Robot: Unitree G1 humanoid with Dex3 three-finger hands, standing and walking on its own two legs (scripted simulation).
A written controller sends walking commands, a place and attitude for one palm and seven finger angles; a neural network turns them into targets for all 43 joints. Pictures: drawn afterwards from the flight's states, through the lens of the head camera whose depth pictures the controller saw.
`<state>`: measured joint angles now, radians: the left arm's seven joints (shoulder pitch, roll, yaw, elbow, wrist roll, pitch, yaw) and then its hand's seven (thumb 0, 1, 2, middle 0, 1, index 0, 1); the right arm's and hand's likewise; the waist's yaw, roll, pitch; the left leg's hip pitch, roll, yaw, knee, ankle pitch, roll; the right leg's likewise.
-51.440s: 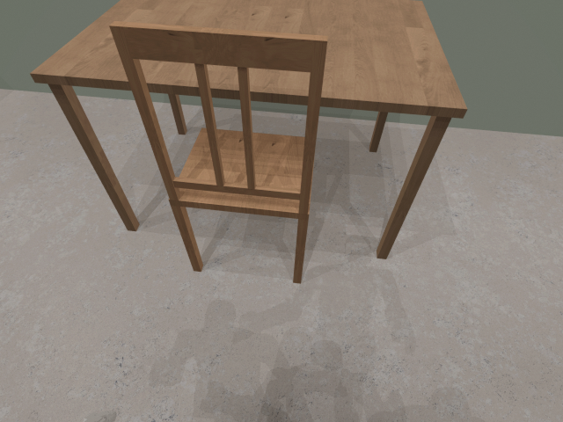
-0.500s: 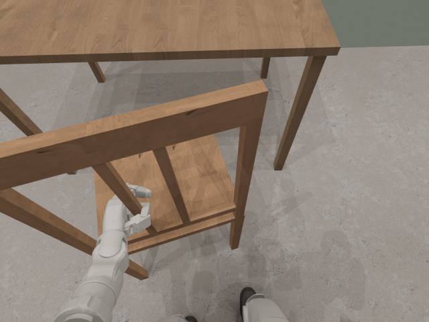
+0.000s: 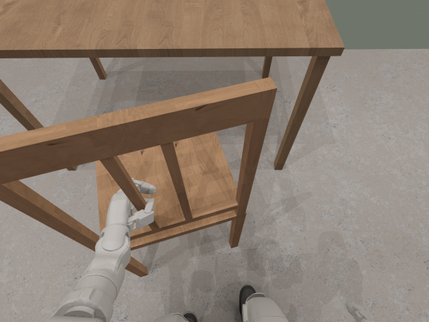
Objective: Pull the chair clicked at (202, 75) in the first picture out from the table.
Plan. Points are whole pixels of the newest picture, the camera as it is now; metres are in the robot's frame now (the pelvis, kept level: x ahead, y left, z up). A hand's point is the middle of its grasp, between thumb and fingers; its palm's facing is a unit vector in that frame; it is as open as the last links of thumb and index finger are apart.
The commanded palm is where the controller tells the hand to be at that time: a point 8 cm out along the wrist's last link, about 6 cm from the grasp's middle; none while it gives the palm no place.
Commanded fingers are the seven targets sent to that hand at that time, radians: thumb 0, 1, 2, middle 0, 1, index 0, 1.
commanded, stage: step backward, pulling the chair out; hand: left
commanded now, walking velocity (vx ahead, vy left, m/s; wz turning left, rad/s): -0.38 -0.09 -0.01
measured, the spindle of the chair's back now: (137, 199) +0.35 +0.17 -0.05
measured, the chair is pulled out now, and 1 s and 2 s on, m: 0.31 0.32 0.33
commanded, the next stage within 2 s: none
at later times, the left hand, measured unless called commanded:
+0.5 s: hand (148, 214) +0.33 +0.15 -0.07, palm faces +0.07 -0.97 -0.22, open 5.2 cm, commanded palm +0.30 +0.19 -0.06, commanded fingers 0.00 0.90 0.90 -0.50 -1.45 -0.50 -1.45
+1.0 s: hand (149, 218) +0.32 +0.14 -0.07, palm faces +0.11 -0.97 -0.23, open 5.3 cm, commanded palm +0.30 +0.19 -0.07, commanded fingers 0.00 0.90 0.90 -0.50 -1.45 -0.50 -1.45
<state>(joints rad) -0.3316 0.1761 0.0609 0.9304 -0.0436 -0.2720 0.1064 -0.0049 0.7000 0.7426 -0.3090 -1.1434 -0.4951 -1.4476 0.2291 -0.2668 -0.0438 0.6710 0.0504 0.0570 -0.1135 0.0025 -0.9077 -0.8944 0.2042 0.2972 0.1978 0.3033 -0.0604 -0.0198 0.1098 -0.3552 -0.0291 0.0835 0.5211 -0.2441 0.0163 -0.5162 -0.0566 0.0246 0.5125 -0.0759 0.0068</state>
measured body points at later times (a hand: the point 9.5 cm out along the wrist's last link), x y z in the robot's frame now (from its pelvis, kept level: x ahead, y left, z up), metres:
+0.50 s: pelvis -0.01 -0.01 +0.00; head +0.09 -0.02 +0.44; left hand +0.32 +0.20 -0.06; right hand +0.08 -0.29 -0.13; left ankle -0.04 +0.11 -0.73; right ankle +0.11 -0.12 -0.73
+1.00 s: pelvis -0.01 -0.02 +0.00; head +0.07 -0.04 +0.44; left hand +0.31 +0.19 -0.05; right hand +0.07 -0.28 -0.15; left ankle -0.04 +0.11 -0.73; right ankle +0.11 -0.12 -0.73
